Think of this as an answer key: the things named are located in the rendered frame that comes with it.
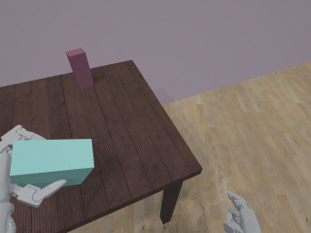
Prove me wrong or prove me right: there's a left robot forearm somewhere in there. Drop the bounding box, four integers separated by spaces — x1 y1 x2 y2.
0 201 17 233

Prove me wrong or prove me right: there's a sponge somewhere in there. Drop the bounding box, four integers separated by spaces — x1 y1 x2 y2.
10 139 94 189

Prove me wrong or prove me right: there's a right robot hand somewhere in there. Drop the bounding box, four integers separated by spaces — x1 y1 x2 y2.
224 191 261 233

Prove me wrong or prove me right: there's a left robot hand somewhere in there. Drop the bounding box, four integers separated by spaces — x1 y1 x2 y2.
0 124 67 208

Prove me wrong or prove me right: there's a table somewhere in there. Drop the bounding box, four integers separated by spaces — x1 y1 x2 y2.
0 59 202 233

